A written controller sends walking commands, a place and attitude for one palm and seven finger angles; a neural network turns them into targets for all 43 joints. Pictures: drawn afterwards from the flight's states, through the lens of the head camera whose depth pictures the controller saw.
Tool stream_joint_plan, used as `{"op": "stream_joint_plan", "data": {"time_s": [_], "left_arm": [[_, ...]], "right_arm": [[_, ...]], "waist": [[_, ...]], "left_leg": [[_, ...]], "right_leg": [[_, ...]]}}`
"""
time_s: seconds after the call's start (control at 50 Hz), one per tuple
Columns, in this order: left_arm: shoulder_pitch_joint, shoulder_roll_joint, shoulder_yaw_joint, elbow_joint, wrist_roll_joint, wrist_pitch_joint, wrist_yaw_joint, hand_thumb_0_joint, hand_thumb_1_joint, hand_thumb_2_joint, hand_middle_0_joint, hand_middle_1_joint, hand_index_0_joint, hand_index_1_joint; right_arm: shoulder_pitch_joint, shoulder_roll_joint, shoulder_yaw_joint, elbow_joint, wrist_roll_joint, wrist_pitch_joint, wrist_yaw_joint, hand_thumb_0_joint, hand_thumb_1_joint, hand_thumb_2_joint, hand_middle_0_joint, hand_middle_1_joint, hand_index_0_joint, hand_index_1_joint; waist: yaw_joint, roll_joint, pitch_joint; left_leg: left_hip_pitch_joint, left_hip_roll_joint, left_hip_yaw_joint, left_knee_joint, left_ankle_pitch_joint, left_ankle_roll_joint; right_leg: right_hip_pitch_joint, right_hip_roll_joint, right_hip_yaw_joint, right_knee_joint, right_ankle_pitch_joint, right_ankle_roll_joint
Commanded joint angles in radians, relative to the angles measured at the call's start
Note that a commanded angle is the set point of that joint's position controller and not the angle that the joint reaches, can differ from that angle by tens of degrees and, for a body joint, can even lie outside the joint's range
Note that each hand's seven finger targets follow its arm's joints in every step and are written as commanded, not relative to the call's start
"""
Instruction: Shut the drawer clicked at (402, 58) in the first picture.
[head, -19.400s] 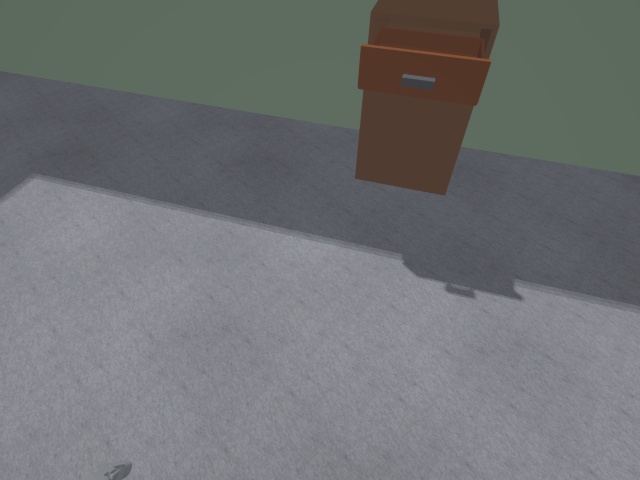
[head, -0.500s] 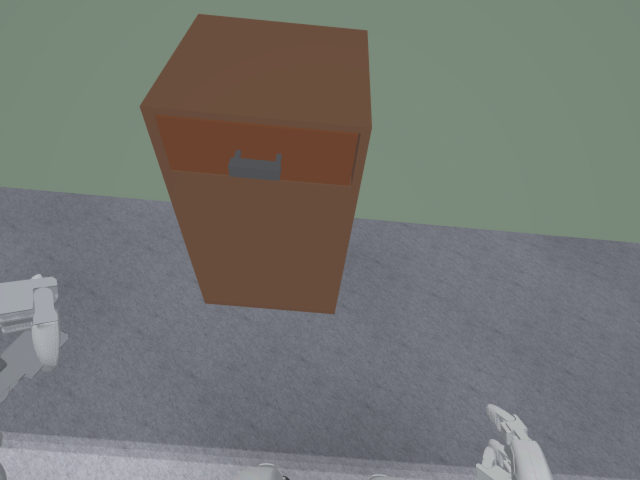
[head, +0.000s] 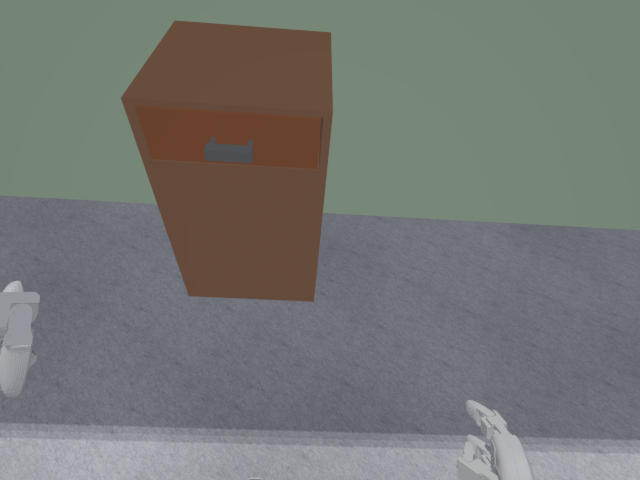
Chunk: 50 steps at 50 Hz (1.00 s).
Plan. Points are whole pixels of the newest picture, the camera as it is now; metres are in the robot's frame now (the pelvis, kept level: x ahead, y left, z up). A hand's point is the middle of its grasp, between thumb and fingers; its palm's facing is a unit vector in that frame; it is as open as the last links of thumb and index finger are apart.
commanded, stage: stop stepping back and stand still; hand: left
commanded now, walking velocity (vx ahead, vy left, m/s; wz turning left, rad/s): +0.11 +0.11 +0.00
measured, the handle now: (230, 147) +0.80 +0.24 -0.07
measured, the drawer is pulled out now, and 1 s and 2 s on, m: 0.00 0.00 0.00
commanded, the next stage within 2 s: let the arm hang, fingers relaxed in 0.98 s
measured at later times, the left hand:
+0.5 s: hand out of the picture +0.09 +0.31 +0.20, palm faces +0.39 -0.75 -0.53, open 3.3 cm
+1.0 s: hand out of the picture +0.05 +0.34 +0.18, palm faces +0.32 -0.79 -0.52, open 3.3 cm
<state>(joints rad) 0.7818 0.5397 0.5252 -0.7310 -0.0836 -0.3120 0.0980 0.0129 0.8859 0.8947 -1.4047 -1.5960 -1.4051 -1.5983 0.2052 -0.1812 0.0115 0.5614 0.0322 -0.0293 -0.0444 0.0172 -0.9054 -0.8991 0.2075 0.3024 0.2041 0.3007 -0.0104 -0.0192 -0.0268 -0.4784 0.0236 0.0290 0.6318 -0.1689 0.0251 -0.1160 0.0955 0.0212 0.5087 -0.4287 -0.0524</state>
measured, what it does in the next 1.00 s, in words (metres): walks backwards: left foot, then right foot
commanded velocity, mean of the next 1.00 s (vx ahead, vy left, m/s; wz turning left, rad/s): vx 0.00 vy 0.01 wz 0.00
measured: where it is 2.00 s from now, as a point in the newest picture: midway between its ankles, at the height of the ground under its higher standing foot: outside the picture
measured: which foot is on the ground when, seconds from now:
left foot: down 0.00-0.48, up 0.50-0.62, down 0.64-1.00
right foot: down 0.00-0.68, up 0.70-0.84, down 0.86-1.00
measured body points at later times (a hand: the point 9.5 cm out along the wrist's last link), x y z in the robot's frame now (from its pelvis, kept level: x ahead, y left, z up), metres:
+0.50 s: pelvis -0.10 +0.06 +0.01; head -0.08 +0.08 +0.46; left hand +0.06 +0.35 +0.23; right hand +0.08 -0.15 -0.07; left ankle +0.06 +0.11 -0.71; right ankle -0.14 -0.04 -0.72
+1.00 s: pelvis -0.13 +0.10 +0.01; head -0.11 +0.11 +0.46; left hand +0.03 +0.38 +0.21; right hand +0.04 -0.12 -0.07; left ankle -0.07 +0.20 -0.72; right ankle -0.13 -0.01 -0.72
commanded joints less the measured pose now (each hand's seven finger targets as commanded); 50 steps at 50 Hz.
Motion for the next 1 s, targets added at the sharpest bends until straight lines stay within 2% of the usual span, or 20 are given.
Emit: {"op": "stream_joint_plan", "data": {"time_s": [0.0,0.08,0.18,0.24,0.3,0.36,0.42,0.44,0.46,0.48,0.5,0.56,0.6,0.62,0.64,0.7,0.8,0.84,0.92,0.98], "left_arm": [[-0.129,-0.015,-0.021,0.096,-0.004,0.051,0.043,0.000,0.900,0.900,-1.400,-1.600,-1.400,-1.600],[-0.292,-0.017,-0.117,0.058,0.031,0.050,0.049,0.000,0.900,0.900,-1.400,-1.600,-1.400,-1.600],[-0.362,0.050,-0.102,-0.121,0.055,0.030,0.065,0.000,0.900,0.900,-1.400,-1.600,-1.400,-1.600],[-0.302,0.052,-0.057,-0.152,0.058,0.018,0.071,0.000,0.900,0.900,-1.400,-1.600,-1.400,-1.600],[-0.252,0.062,0.006,-0.159,0.068,0.014,0.071,0.000,0.900,0.900,-1.400,-1.600,-1.400,-1.600],[-0.203,0.052,0.025,-0.115,0.044,0.025,0.060,0.000,0.900,0.900,-1.400,-1.600,-1.400,-1.600],[-0.048,0.003,-0.018,-0.072,0.024,0.041,0.050,0.000,0.900,0.900,-1.400,-1.600,-1.400,-1.600],[-0.039,0.011,-0.028,-0.077,0.025,0.049,0.046,0.000,0.900,0.900,-1.400,-1.600,-1.400,-1.600],[-0.062,0.006,-0.034,-0.096,0.018,0.062,0.043,0.000,0.900,0.900,-1.400,-1.600,-1.400,-1.600],[-0.101,-0.010,-0.031,-0.099,0.011,0.071,0.047,0.000,0.900,0.900,-1.400,-1.600,-1.400,-1.600],[-0.198,0.034,-0.014,-0.162,0.012,0.055,0.044,0.000,0.900,0.900,-1.400,-1.600,-1.400,-1.600],[-0.241,-0.029,-0.073,-0.005,0.034,0.086,0.061,0.000,0.900,0.900,-1.400,-1.600,-1.400,-1.600],[-0.242,-0.017,-0.061,-0.014,0.047,0.076,0.067,0.000,0.900,0.900,-1.400,-1.600,-1.400,-1.600],[-0.267,-0.010,-0.066,-0.066,0.056,0.054,0.071,0.000,0.900,0.900,-1.400,-1.600,-1.400,-1.600],[-0.305,0.017,-0.052,-0.110,0.067,0.040,0.075,0.000,0.900,0.900,-1.400,-1.600,-1.400,-1.600],[-0.261,0.045,-0.025,-0.191,0.058,0.024,0.063,0.000,0.900,0.900,-1.400,-1.600,-1.400,-1.600],[-0.066,-0.006,-0.039,-0.178,0.052,0.033,0.065,0.000,0.900,0.900,-1.400,-1.600,-1.400,-1.600],[-0.022,0.017,0.001,-0.102,0.044,0.032,0.067,0.000,0.900,0.900,-1.400,-1.600,-1.400,-1.600],[-0.041,0.002,0.012,-0.002,0.014,0.042,0.068,0.000,0.900,0.900,-1.400,-1.600,-1.400,-1.600],[-0.094,-0.011,-0.019,0.007,0.016,0.046,0.071,0.000,0.900,0.900,-1.400,-1.600,-1.400,-1.600]], "right_arm": [[-0.102,-0.149,-0.045,-0.117,-0.003,-0.068,-0.043,0.000,-0.900,-0.900,0.200,0.300,0.200,0.300],[-0.103,-0.167,-0.050,-0.118,-0.010,-0.075,-0.050,0.000,-0.900,-0.900,0.200,0.300,0.200,0.300],[-0.114,-0.180,-0.062,-0.118,-0.028,-0.104,-0.055,0.000,-0.900,-0.900,0.200,0.300,0.200,0.300],[-0.091,-0.165,-0.048,-0.117,-0.035,-0.114,-0.055,0.000,-0.900,-0.900,0.200,0.300,0.200,0.300],[-0.092,-0.149,-0.041,-0.136,-0.051,-0.140,-0.050,0.000,-0.900,-0.900,0.200,0.300,0.200,0.300],[-0.061,-0.120,-0.055,-0.129,-0.059,-0.137,-0.027,0.000,-0.900,-0.900,0.200,0.300,0.200,0.300],[-0.044,-0.115,-0.058,-0.131,-0.037,-0.132,-0.013,0.000,-0.900,-0.900,0.200,0.300,0.200,0.300],[-0.034,-0.116,-0.058,-0.121,-0.023,-0.110,-0.013,0.000,-0.900,-0.900,0.200,0.300,0.200,0.300],[-0.052,-0.138,-0.074,-0.110,-0.020,-0.081,-0.011,0.000,-0.900,-0.900,0.200,0.300,0.200,0.300],[-0.049,-0.135,-0.073,-0.086,-0.032,-0.065,-0.006,0.000,-0.900,-0.900,0.200,0.300,0.200,0.300],[-0.048,-0.134,-0.063,-0.074,-0.044,-0.056,0.004,0.000,-0.900,-0.900,0.200,0.300,0.200,0.300],[-0.085,-0.133,-0.062,-0.083,-0.024,-0.097,-0.033,0.000,-0.900,-0.900,0.200,0.300,0.200,0.300],[-0.091,-0.141,-0.039,-0.072,-0.026,-0.126,-0.056,0.000,-0.900,-0.900,0.200,0.300,0.200,0.300],[-0.085,-0.140,-0.029,-0.087,-0.031,-0.141,-0.058,0.000,-0.900,-0.900,0.200,0.300,0.200,0.300],[-0.072,-0.134,-0.024,-0.090,-0.032,-0.153,-0.055,0.000,-0.900,-0.900,0.200,0.300,0.200,0.300],[-0.049,-0.110,-0.026,-0.071,-0.051,-0.185,-0.038,0.000,-0.900,-0.900,0.200,0.300,0.200,0.300],[-0.065,-0.131,-0.034,-0.098,-0.032,-0.195,-0.005,0.000,-0.900,-0.900,0.200,0.300,0.200,0.300],[-0.079,-0.125,-0.036,-0.102,-0.032,-0.165,-0.006,0.000,-0.900,-0.900,0.200,0.300,0.200,0.300],[-0.073,-0.129,-0.056,-0.096,-0.019,-0.114,-0.015,0.000,-0.900,-0.900,0.200,0.300,0.200,0.300],[-0.098,-0.131,-0.052,-0.095,-0.018,-0.103,-0.032,0.000,-0.900,-0.900,0.200,0.300,0.200,0.300]], "waist": [[-0.020,0.079,0.040],[-0.014,-0.019,0.055],[-0.017,-0.041,0.121],[-0.018,0.157,0.124],[0.015,0.465,0.039],[0.031,0.306,-0.059],[0.028,0.146,-0.134],[0.002,-0.051,-0.104],[0.001,-0.232,-0.013],[-0.004,-0.212,0.010],[-0.026,-0.138,-0.023],[-0.030,-0.151,0.067],[-0.018,0.140,0.106],[-0.004,0.280,0.089],[0.002,0.295,0.060],[-0.004,0.204,-0.064],[0.008,0.207,-0.111],[0.001,0.098,-0.086],[-0.017,-0.048,-0.029],[-0.019,-0.019,-0.002]], "left_leg": [[0.312,0.061,-0.064,-0.146,0.147,0.024],[0.293,0.054,-0.102,-0.131,-0.006,0.038],[0.356,-0.003,-0.086,0.086,-0.113,-0.009],[0.361,0.042,-0.174,-0.076,-0.173,-0.005],[0.006,0.183,-0.457,-0.665,-0.745,-0.053],[0.004,0.138,-0.283,-0.629,-0.560,-0.125],[0.204,0.025,-0.067,-0.365,-0.262,-0.126],[0.286,-0.043,0.015,-0.027,-0.174,-0.094],[0.254,-0.053,-0.074,0.314,-0.150,-0.069],[0.140,-0.042,-0.091,0.439,-0.149,-0.053],[0.086,-0.002,-0.105,0.532,-0.124,-0.054],[0.247,0.054,-0.109,0.031,-0.154,-0.013],[0.265,0.066,-0.127,-0.260,-0.128,0.007],[0.256,0.153,-0.256,-0.321,-0.049,0.043],[0.258,0.199,-0.315,-0.321,0.069,0.068],[0.353,0.204,-0.344,-0.339,0.322,0.040],[0.261,0.146,-0.166,-0.278,0.173,0.038],[0.137,0.088,-0.126,-0.251,-0.024,0.009],[0.211,0.029,-0.080,-0.119,-0.113,-0.017],[0.267,0.041,-0.081,-0.144,-0.086,-0.007]], "right_leg": [[-0.292,-0.178,0.040,-0.099,0.433,0.095],[-0.292,-0.189,0.089,-0.211,0.221,0.105],[-0.506,-0.276,0.158,-0.336,-0.244,-0.058],[-0.491,-0.198,0.052,-0.157,-0.171,-0.033],[-0.064,0.042,-0.067,0.323,-0.125,0.032],[0.037,0.043,-0.103,0.365,-0.133,0.019],[0.012,-0.010,-0.125,-0.075,-0.129,-0.012],[-0.168,-0.167,0.027,-0.244,-0.117,-0.056],[-0.417,-0.368,0.281,-0.354,-0.203,-0.127],[-0.428,-0.445,0.319,-0.386,-0.114,-0.179],[-0.373,-0.451,0.199,-0.290,0.039,-0.196],[-0.401,-0.313,0.096,-0.181,-0.145,-0.049],[-0.328,-0.202,0.012,0.012,-0.015,0.008],[-0.300,-0.139,-0.026,0.092,0.046,0.046],[-0.267,-0.114,-0.037,0.133,0.083,0.060],[-0.226,-0.096,-0.033,0.229,-0.008,0.063],[-0.030,-0.104,-0.052,-0.030,0.146,0.061],[0.056,-0.143,0.002,-0.128,0.229,0.039],[-0.155,-0.251,0.134,-0.240,0.027,-0.025],[-0.228,-0.235,0.088,-0.228,0.015,-0.009]]}}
